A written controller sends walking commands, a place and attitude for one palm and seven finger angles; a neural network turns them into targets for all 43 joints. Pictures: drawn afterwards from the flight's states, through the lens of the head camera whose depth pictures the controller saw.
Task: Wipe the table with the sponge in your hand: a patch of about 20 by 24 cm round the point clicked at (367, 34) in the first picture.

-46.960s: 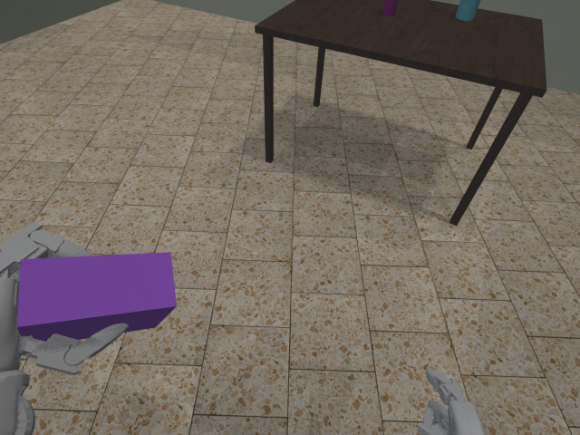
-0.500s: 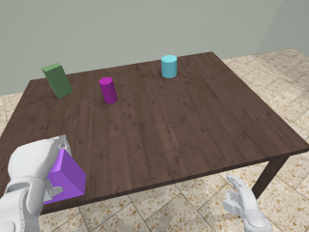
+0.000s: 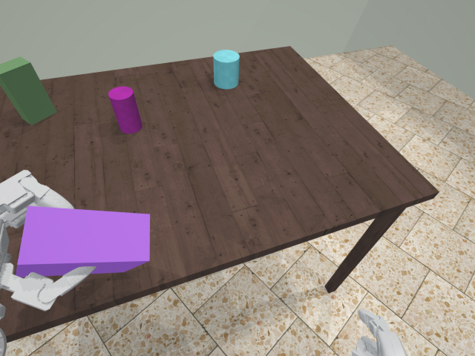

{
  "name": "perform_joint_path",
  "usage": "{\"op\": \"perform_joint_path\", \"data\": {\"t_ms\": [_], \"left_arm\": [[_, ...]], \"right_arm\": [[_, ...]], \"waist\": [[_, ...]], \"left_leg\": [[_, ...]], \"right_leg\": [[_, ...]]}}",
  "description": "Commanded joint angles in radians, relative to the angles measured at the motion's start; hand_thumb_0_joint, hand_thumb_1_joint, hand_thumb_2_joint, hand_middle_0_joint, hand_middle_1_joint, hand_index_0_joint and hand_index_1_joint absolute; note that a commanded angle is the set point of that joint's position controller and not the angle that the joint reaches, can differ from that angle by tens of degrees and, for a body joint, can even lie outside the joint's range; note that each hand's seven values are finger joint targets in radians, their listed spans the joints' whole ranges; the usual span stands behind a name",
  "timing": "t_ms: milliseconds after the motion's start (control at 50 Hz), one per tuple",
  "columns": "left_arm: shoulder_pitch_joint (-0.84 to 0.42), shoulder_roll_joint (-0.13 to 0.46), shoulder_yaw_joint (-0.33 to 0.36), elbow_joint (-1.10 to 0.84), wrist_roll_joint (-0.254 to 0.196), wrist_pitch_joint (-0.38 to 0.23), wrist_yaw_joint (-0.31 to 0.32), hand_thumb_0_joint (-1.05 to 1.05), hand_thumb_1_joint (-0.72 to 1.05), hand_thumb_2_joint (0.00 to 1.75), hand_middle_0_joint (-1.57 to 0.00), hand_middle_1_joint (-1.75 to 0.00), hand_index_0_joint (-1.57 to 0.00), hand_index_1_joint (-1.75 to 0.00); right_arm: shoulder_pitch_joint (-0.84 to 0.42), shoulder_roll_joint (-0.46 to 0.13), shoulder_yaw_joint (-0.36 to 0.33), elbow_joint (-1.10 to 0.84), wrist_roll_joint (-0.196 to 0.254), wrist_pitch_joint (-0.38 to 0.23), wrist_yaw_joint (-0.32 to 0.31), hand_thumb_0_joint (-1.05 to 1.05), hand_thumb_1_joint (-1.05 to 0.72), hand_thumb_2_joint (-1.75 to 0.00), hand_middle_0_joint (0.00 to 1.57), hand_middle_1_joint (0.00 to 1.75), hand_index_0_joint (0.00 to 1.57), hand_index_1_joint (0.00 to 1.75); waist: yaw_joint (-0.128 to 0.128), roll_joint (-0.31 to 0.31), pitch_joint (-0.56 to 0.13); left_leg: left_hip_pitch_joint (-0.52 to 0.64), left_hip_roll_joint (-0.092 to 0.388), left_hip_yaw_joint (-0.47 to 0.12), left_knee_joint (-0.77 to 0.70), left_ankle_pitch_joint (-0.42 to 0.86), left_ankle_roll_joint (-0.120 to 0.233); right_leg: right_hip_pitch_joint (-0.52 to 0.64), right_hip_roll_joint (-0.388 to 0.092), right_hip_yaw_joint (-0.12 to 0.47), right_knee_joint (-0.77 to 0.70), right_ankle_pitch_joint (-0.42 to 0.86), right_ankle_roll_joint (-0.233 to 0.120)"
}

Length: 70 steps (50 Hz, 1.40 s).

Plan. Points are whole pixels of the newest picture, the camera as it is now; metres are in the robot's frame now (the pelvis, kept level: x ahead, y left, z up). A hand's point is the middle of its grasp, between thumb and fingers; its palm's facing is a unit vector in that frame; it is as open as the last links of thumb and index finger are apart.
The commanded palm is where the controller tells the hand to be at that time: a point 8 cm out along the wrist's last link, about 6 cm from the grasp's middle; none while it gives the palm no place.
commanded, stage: step back with the hand held close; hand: left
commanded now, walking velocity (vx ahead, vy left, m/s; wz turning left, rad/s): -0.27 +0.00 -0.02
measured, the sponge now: (102, 245) +0.23 +0.19 +0.14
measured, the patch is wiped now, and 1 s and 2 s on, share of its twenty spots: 1.00 1.00 1.00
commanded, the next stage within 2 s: stop stepping back and stand still in 1.18 s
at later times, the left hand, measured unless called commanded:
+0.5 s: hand out of the picture +0.14 +0.25 +0.17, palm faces +0.43 -0.82 -0.36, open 9.7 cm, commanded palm +0.10 +0.29 +0.19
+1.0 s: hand out of the picture +0.08 +0.25 +0.17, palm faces +0.42 -0.86 -0.31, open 9.7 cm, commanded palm +0.03 +0.29 +0.19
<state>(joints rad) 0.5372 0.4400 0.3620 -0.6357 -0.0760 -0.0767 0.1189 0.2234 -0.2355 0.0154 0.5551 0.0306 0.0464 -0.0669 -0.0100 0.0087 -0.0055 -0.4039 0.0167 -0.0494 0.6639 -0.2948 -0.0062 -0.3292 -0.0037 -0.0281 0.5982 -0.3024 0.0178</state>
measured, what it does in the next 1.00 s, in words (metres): walks backwards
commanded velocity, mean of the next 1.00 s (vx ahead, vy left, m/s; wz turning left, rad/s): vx -0.35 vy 0.00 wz -0.04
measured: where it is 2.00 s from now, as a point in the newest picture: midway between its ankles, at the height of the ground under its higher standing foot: outside the picture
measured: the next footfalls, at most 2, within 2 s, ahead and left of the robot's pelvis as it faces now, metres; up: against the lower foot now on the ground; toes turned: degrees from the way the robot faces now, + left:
left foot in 1.02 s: -0.06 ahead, +0.13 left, +0.00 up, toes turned +6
right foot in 1.36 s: -0.16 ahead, -0.15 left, +0.00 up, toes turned -1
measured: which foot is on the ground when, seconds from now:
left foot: down 0.00-0.86, up 0.88-1.00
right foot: down 0.00-1.00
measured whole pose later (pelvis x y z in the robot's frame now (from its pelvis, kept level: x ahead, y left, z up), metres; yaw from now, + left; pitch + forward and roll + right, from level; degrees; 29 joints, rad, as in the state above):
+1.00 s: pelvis -0.12 +0.00 -0.01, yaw +3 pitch +1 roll -1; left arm 0.48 0.38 0.35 -0.64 -0.04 -0.16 0.14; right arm 0.22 -0.20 0.03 0.62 0.00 -0.03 -0.05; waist -0.02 -0.09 -0.01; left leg -0.48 0.03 0.02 0.89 -0.45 -0.01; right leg -0.51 -0.04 -0.01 0.66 -0.16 0.02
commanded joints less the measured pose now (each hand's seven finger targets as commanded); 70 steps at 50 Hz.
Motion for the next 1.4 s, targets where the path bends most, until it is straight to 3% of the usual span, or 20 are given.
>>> {"op": "perform_joint_path", "data": {"t_ms": [0,200,340,500,620,740,780,820,840,880,940,980,1020,1080,1140,1240,1300,1340,1360,1380], "left_arm": [[-0.011,0.114,0.117,-0.087,-0.018,-0.061,0.022,0.00,0.10,1.30,-1.20,-1.60,-1.20,-1.60],[-0.114,0.128,0.097,-0.176,0.011,-0.107,0.040,0.00,0.10,1.30,-1.20,-1.60,-1.20,-1.60],[-0.107,0.098,0.095,-0.153,0.016,-0.130,0.041,0.00,0.10,1.30,-1.20,-1.60,-1.20,-1.60],[-0.180,0.094,0.063,-0.131,0.017,-0.132,0.045,0.00,0.10,1.30,-1.20,-1.60,-1.20,-1.60],[-0.138,0.159,0.133,-0.220,0.025,-0.145,0.059,0.00,0.10,1.30,-1.20,-1.60,-1.20,-1.60],[-0.081,0.095,0.144,-0.202,0.046,-0.161,0.046,0.00,0.10,1.30,-1.20,-1.60,-1.20,-1.60],[-0.091,0.110,0.154,-0.191,0.047,-0.167,0.044,0.00,0.10,1.30,-1.20,-1.60,-1.20,-1.60],[-0.087,0.160,0.169,-0.188,0.027,-0.163,0.057,0.00,0.10,1.30,-1.20,-1.60,-1.20,-1.60],[-0.079,0.100,0.099,-0.165,0.016,-0.144,0.058,0.00,0.10,1.30,-1.20,-1.60,-1.20,-1.60],[-0.128,0.111,0.089,-0.193,0.025,-0.126,0.049,0.00,0.10,1.30,-1.20,-1.60,-1.20,-1.60],[-0.153,0.129,0.106,-0.190,0.026,-0.127,0.046,0.00,0.10,1.30,-1.20,-1.60,-1.20,-1.60],[-0.146,0.123,0.110,-0.191,0.016,-0.144,0.048,0.00,0.10,1.30,-1.20,-1.60,-1.20,-1.60],[-0.150,0.132,0.135,-0.231,0.029,-0.165,0.063,0.00,0.10,1.30,-1.20,-1.60,-1.20,-1.60],[-0.137,0.119,0.147,-0.292,0.018,-0.172,0.059,0.00,0.10,1.30,-1.20,-1.60,-1.20,-1.60],[-0.155,0.060,0.093,-0.321,0.013,-0.151,0.053,0.00,0.10,1.30,-1.20,-1.60,-1.20,-1.60],[-0.139,0.015,0.049,-0.153,0.013,-0.114,0.038,0.00,0.10,1.30,-1.20,-1.60,-1.20,-1.60],[-0.075,0.055,0.090,-0.073,0.013,-0.117,0.029,0.00,0.10,1.30,-1.20,-1.60,-1.20,-1.60],[-0.064,0.091,0.096,-0.078,0.015,-0.130,0.018,0.00,0.10,1.30,-1.20,-1.60,-1.20,-1.60],[-0.098,0.142,0.123,-0.097,0.013,-0.140,0.026,0.00,0.10,1.30,-1.20,-1.60,-1.20,-1.60],[-0.098,0.105,0.094,-0.079,0.000,-0.127,0.019,0.00,0.10,1.30,-1.20,-1.60,-1.20,-1.60]], "right_arm": [[-0.120,-0.117,-0.055,-0.179,0.002,-0.069,-0.013,0.00,-0.90,-0.90,0.20,0.30,0.20,0.30],[-0.137,-0.130,-0.037,-0.171,-0.016,-0.137,-0.022,0.00,-0.90,-0.90,0.20,0.30,0.20,0.30],[-0.111,-0.125,-0.041,-0.164,-0.023,-0.153,-0.018,0.00,-0.90,-0.90,0.20,0.30,0.20,0.30],[-0.125,-0.116,-0.040,-0.157,-0.025,-0.158,-0.019,0.00,-0.90,-0.90,0.20,0.30,0.20,0.30],[-0.132,-0.130,-0.050,-0.166,-0.027,-0.158,-0.015,0.00,-0.90,-0.90,0.20,0.30,0.20,0.30],[-0.109,-0.128,-0.063,-0.164,-0.032,-0.163,0.002,0.00,-0.90,-0.90,0.20,0.30,0.20,0.30],[-0.099,-0.120,-0.066,-0.165,-0.032,-0.163,0.005,0.00,-0.90,-0.90,0.20,0.30,0.20,0.30],[-0.090,-0.098,-0.066,-0.134,-0.033,-0.157,0.008,0.00,-0.90,-0.90,0.20,0.30,0.20,0.30],[-0.094,-0.063,-0.052,-0.095,-0.036,-0.147,0.015,0.00,-0.90,-0.90,0.20,0.30,0.20,0.30],[-0.118,-0.056,-0.038,-0.102,-0.038,-0.138,0.020,0.00,-0.90,-0.90,0.20,0.30,0.20,0.30],[-0.138,-0.060,-0.025,-0.113,-0.036,-0.130,0.007,0.00,-0.90,-0.90,0.20,0.30,0.20,0.30],[-0.119,-0.101,-0.044,-0.119,-0.038,-0.142,-0.003,0.00,-0.90,-0.90,0.20,0.30,0.20,0.30],[-0.112,-0.133,-0.069,-0.138,-0.050,-0.172,-0.006,0.00,-0.90,-0.90,0.20,0.30,0.20,0.30],[-0.042,-0.111,-0.086,-0.097,-0.048,-0.212,0.024,0.00,-0.90,-0.90,0.20,0.30,0.20,0.30],[-0.051,-0.101,-0.083,-0.081,-0.023,-0.241,0.042,0.00,-0.90,-0.90,0.20,0.30,0.20,0.30],[-0.081,-0.097,-0.052,-0.090,-0.033,-0.231,0.038,0.00,-0.90,-0.90,0.20,0.30,0.20,0.30],[-0.077,-0.106,-0.057,-0.122,-0.016,-0.222,0.034,0.00,-0.90,-0.90,0.20,0.30,0.20,0.30],[-0.074,-0.085,-0.056,-0.141,-0.005,-0.203,0.034,0.00,-0.90,-0.90,0.20,0.30,0.20,0.30],[-0.077,-0.071,-0.051,-0.148,0.004,-0.200,0.029,0.00,-0.90,-0.90,0.20,0.30,0.20,0.30],[-0.071,-0.083,-0.072,-0.130,0.022,-0.195,0.020,0.00,-0.90,-0.90,0.20,0.30,0.20,0.30]], "waist": [[0.010,0.019,-0.197],[0.009,0.064,-0.083],[0.005,0.137,-0.111],[-0.001,-0.022,-0.083],[0.004,0.105,-0.140],[0.004,0.194,-0.147],[0.006,0.078,-0.127],[0.003,-0.145,-0.133],[-0.002,-0.216,-0.141],[-0.013,-0.243,-0.151],[-0.014,-0.141,-0.075],[-0.016,0.036,-0.068],[-0.019,0.409,-0.094],[-0.016,0.194,-0.208],[0.005,0.219,-0.205],[-0.002,0.261,-0.110],[0.015,0.142,-0.134],[0.007,-0.077,-0.128],[0.000,-0.269,-0.132],[0.000,-0.350,-0.134]], "left_leg": [[0.069,0.099,-0.112,-0.092,0.219,0.046],[-0.163,0.078,-0.142,-0.197,-0.312,0.073],[-0.143,0.084,-0.150,-0.201,-0.332,0.068],[-0.095,0.061,-0.092,-0.070,-0.246,0.041],[-0.138,0.093,-0.151,-0.175,-0.285,0.056],[-0.371,0.189,-0.203,-0.283,-0.461,0.111],[-0.360,0.125,-0.122,-0.125,-0.434,0.081],[-0.126,0.010,-0.001,0.220,-0.305,-0.006],[-0.009,-0.005,0.035,0.416,-0.208,-0.023],[0.000,0.022,0.021,0.510,-0.202,-0.015],[0.028,0.043,0.038,0.148,-0.161,-0.004],[0.032,0.068,-0.022,-0.192,-0.151,0.031],[0.035,0.382,-0.347,-0.372,0.134,0.161],[0.179,0.354,-0.204,-0.232,0.438,0.161],[0.313,0.297,-0.074,-0.209,0.604,0.110],[0.138,0.277,-0.098,-0.300,0.184,0.077],[0.073,0.208,-0.032,-0.169,-0.087,0.040],[-0.001,0.072,0.098,0.163,-0.206,-0.003],[-0.095,-0.010,0.110,0.441,-0.233,-0.026],[-0.096,0.011,-0.001,0.589,-0.198,-0.020]], "right_leg": [[0.025,-0.098,0.047,-0.040,0.275,-0.039],[0.020,-0.065,0.071,-0.068,-0.004,-0.037],[-0.008,-0.037,0.049,-0.030,-0.019,-0.037],[-0.123,-0.120,0.140,-0.132,-0.014,-0.060],[-0.043,-0.066,0.092,-0.015,0.031,-0.042],[0.163,0.033,0.042,0.181,-0.026,-0.010],[0.111,-0.029,0.114,0.041,0.030,-0.035],[-0.175,-0.248,0.356,-0.226,-0.090,-0.140],[-0.270,-0.348,0.383,-0.321,-0.084,-0.186],[-0.254,-0.353,0.328,-0.289,0.084,-0.187],[-0.209,-0.269,0.211,-0.181,0.181,-0.124],[-0.189,-0.164,0.149,-0.012,0.118,-0.066],[-0.272,0.026,0.039,0.435,-0.201,0.008],[-0.348,0.028,0.122,0.674,-0.239,0.011],[-0.323,0.004,0.078,0.435,-0.161,0.024],[-0.081,0.035,0.032,0.076,-0.084,0.010],[0.077,0.032,-0.009,-0.181,0.125,0.004],[0.075,-0.127,0.092,-0.292,0.235,-0.080],[0.053,-0.302,0.298,-0.329,0.383,-0.172],[-0.029,-0.348,0.341,-0.324,0.345,-0.200]]}}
